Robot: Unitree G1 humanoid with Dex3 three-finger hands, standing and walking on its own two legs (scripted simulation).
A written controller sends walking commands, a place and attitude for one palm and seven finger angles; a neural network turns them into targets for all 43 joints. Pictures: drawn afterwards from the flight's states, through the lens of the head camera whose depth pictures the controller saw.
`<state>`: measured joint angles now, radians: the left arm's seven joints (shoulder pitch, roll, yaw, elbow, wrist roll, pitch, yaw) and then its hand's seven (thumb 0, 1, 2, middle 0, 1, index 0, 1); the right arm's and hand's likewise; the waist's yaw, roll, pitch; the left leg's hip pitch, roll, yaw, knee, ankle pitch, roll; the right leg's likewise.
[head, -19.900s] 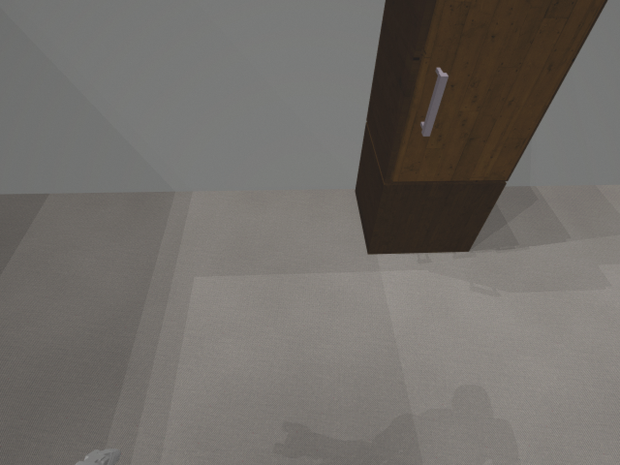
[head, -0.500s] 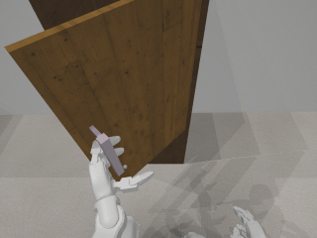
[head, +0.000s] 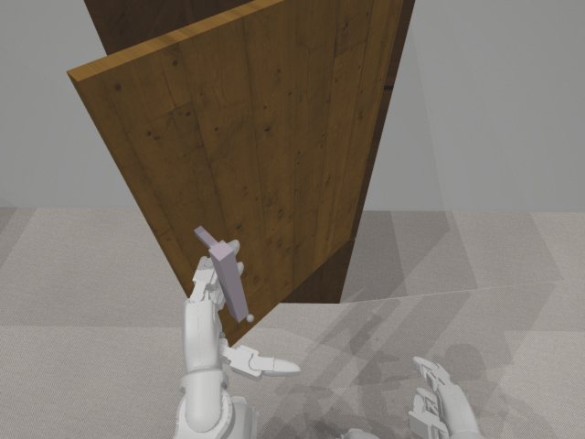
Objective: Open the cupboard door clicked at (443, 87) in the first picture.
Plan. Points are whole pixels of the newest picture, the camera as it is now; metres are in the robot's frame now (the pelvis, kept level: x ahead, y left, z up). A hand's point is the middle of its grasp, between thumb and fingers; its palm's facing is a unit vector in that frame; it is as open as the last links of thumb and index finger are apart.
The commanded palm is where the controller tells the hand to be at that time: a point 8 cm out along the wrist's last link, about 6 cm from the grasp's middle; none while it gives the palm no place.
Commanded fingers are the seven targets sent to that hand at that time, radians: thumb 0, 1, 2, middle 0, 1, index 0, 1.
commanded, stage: slide the hand sideways off the handle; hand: left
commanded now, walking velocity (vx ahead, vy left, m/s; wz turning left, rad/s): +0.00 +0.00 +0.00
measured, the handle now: (222, 277) +0.32 +0.11 +0.05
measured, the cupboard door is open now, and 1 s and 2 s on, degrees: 45 46 46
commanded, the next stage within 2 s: draw the hand back to the body in 1.12 s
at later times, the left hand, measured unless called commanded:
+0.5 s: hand (228, 352) +0.22 +0.09 +0.04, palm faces -0.06 -1.00 +0.01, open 16.2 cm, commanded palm +0.20 +0.15 +0.04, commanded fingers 0.00 -0.50 0.30 -0.15 -0.30 -0.15 -0.30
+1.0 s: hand (195, 377) +0.20 +0.13 +0.04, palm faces -0.03 -1.00 -0.04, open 15.9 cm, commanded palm +0.16 +0.20 +0.04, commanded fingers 0.00 -0.50 0.30 -0.15 -0.30 -0.15 -0.30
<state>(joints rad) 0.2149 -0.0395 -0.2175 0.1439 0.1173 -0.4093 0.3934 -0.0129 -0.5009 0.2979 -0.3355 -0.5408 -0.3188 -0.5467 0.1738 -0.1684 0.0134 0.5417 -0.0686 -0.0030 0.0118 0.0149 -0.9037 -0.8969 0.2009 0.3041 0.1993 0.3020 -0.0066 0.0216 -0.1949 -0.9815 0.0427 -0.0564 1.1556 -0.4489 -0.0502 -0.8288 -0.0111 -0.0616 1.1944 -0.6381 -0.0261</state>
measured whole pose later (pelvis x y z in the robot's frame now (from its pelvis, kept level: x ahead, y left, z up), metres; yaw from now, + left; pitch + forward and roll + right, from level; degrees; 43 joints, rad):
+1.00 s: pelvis +0.00 +0.00 -0.02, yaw -1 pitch +17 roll -1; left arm 0.55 0.15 -0.06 -0.15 -0.12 -0.45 -0.07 -0.01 -0.50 0.30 -0.23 -0.34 -0.23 -0.34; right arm 0.21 -0.19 -0.01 0.43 -0.01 -0.01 -0.04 0.02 -0.90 -0.90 0.20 0.30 0.20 0.30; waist 0.00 0.03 -0.18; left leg -1.05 0.06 -0.06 1.25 -0.49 -0.05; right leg -0.89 0.01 -0.06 1.27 -0.67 -0.02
